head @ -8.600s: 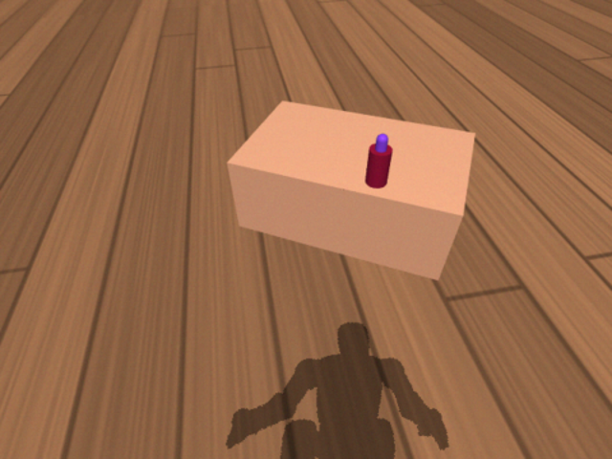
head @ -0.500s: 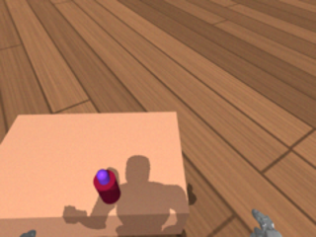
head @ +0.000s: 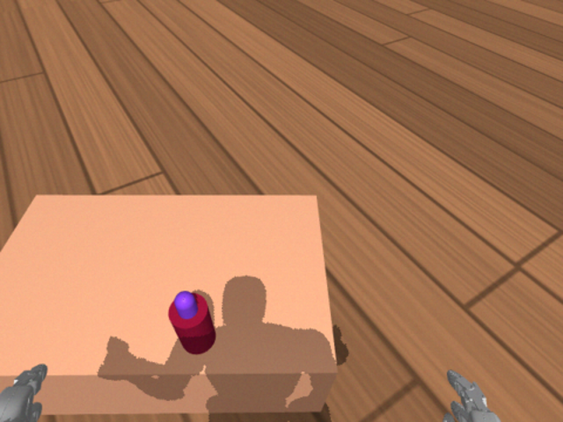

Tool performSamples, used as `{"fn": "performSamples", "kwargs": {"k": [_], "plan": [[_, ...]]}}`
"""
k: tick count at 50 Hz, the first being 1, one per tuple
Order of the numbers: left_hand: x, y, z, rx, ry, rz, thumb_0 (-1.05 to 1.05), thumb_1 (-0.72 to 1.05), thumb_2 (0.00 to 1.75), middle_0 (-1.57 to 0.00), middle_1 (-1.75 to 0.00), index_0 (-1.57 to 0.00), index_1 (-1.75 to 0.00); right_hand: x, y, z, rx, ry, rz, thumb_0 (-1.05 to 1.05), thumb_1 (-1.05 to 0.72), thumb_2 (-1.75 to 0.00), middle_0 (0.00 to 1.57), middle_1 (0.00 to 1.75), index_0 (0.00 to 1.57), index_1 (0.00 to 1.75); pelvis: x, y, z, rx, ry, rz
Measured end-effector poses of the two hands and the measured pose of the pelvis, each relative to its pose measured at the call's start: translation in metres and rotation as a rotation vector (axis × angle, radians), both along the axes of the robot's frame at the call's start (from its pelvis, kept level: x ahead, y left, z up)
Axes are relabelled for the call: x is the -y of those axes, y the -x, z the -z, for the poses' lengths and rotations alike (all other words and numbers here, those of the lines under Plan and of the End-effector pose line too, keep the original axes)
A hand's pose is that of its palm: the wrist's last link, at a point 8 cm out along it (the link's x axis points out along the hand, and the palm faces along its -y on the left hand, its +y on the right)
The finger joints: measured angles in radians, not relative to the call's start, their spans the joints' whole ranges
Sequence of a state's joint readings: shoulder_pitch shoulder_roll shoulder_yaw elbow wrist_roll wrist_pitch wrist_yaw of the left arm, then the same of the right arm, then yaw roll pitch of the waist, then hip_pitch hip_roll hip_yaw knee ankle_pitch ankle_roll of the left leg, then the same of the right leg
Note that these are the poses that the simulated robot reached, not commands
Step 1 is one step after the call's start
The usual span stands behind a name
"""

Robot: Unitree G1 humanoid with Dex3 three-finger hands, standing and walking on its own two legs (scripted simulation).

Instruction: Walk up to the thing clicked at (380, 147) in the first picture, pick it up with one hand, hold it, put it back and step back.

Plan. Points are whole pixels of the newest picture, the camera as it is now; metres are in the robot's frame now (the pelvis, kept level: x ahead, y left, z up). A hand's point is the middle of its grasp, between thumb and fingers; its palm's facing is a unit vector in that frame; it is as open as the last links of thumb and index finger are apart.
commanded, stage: go down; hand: left
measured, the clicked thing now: (191, 318) +0.43 +0.20 -0.25
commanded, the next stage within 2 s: none
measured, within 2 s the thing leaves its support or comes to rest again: neither
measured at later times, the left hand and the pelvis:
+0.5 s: hand (33, 334) +0.29 +0.36 -0.01, palm faces +0.15 -0.97 -0.19, open 17.5 cm; pelvis -0.01 +0.00 +0.00, yaw -2 degrees
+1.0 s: hand (22, 302) +0.33 +0.38 +0.01, palm faces +0.16 -0.98 -0.14, open 17.1 cm; pelvis -0.01 +0.01 +0.00, yaw -2 degrees
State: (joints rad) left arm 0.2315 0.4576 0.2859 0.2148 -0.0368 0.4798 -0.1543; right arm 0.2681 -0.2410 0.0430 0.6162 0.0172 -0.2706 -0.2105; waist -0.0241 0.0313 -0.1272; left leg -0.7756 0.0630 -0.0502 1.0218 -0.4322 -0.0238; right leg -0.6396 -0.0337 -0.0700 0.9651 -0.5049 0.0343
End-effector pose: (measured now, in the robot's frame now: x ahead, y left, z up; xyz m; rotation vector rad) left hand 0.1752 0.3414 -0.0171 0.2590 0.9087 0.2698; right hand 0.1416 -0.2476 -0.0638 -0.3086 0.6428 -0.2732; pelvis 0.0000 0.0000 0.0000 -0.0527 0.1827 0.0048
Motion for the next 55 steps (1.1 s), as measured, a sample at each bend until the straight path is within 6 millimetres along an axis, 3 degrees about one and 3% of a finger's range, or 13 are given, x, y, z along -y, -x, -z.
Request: {"fn": "performSamples", "kwargs": {"k": [6, 12, 26, 55], "plan": [[-0.019, -0.043, -0.019, 0.106, 0.024, 0.005, -0.01, -0.52, 0.07, -0.07, -0.04, -0.06, -0.05, 0.007, 0.012, -0.001, -0.034, 0.020, 0.016, 0.01, -0.89, -0.90, 0.21, 0.30, 0.20, 0.30, 0.001, 0.002, -0.003, 0.001, 0.001, 0.004], [-0.037, -0.066, -0.029, 0.148, 0.070, 0.011, -0.01, -0.53, 0.05, -0.07, -0.02, -0.05, -0.04, 0.017, 0.029, -0.003, -0.077, 0.039, 0.047, 0.01, -0.90, -0.90, 0.21, 0.30, 0.20, 0.30, -0.001, 0.001, -0.007, -0.007, -0.001, 0.015], [-0.063, -0.094, -0.035, 0.299, 0.110, 0.052, -0.01, -0.53, 0.06, -0.07, -0.01, -0.04, -0.04, 0.020, 0.063, 0.009, -0.225, 0.073, 0.038, 0.01, -0.90, -0.91, 0.21, 0.30, 0.20, 0.30, -0.005, 0.007, -0.003, -0.036, -0.003, 0.028], [-0.086, -0.133, -0.050, 0.456, 0.135, 0.068, -0.01, -0.44, 0.05, -0.06, -0.01, -0.04, -0.02, 0.021, 0.076, 0.013, -0.334, 0.105, 0.045, 0.01, -0.90, -0.90, 0.21, 0.30, 0.20, 0.30, -0.009, 0.007, 0.000, -0.081, 0.009, 0.036]]}}
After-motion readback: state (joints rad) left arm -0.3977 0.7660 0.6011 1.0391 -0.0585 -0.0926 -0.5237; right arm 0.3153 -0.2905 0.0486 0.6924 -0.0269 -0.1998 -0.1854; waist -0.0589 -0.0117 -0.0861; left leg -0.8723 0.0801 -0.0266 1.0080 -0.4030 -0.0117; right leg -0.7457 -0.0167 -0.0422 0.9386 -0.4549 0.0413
